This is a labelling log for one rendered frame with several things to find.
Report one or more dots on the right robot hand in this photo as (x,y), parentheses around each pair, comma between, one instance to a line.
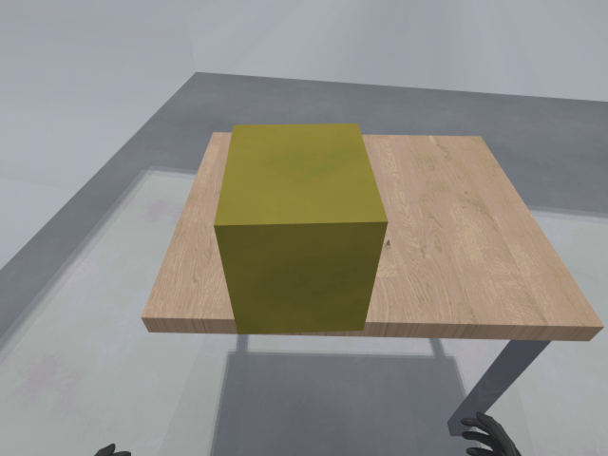
(497,438)

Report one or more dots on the carton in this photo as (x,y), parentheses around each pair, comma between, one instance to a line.
(300,227)

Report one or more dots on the table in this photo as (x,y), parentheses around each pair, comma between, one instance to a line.
(462,258)

